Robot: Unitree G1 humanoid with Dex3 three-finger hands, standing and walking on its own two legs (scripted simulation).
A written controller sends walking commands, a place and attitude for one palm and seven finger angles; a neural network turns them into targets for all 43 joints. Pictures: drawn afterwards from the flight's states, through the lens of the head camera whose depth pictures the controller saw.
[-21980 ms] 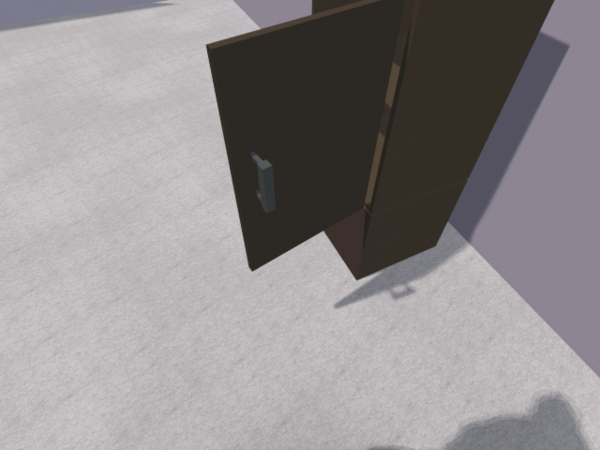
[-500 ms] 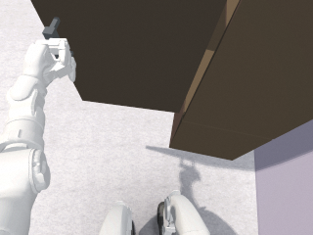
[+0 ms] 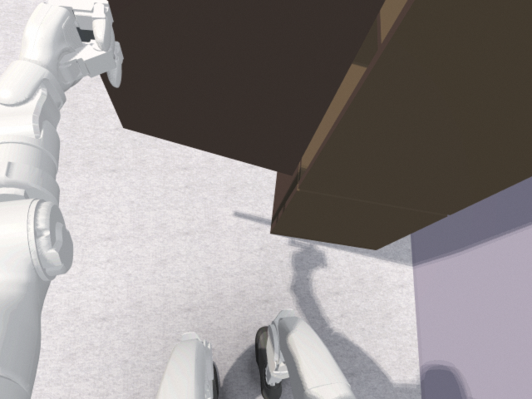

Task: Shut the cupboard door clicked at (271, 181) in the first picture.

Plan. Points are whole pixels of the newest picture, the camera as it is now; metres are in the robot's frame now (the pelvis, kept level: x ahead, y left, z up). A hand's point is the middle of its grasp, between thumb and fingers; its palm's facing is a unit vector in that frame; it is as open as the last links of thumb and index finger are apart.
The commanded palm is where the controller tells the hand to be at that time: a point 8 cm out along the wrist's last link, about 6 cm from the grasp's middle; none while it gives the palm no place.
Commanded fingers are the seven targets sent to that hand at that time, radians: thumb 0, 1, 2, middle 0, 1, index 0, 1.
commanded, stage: push the door shut along its arc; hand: left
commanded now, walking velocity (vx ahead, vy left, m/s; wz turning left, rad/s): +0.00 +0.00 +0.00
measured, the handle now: (84, 12) +0.64 +0.19 +0.09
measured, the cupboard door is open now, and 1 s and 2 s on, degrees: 84 75 75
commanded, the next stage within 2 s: pull the fist back off the door in 0.72 s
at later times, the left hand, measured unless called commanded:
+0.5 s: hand (161, 28) +0.61 +0.09 +0.09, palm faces -0.41 -0.91 -0.02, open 3.0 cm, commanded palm +0.61 +0.12 +0.09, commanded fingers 0.00 0.90 0.90 -1.30 -1.50 -1.30 -1.50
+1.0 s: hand (174, 19) +0.62 +0.07 +0.09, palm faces -0.04 -0.99 +0.11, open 3.1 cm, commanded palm +0.61 +0.09 +0.09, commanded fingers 0.00 0.90 0.90 -1.30 -1.50 -1.30 -1.50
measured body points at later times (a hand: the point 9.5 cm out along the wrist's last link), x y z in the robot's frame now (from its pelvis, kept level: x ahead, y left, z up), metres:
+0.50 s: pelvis +0.03 +0.00 +0.00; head +0.22 +0.01 +0.41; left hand +0.62 +0.14 +0.10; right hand -0.02 -0.26 -0.09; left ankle +0.00 +0.07 -0.63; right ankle +0.07 -0.12 -0.63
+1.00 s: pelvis +0.02 -0.02 -0.01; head +0.21 +0.01 +0.40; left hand +0.62 +0.12 +0.09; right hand -0.01 -0.28 -0.10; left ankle +0.00 +0.07 -0.63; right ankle +0.07 -0.12 -0.63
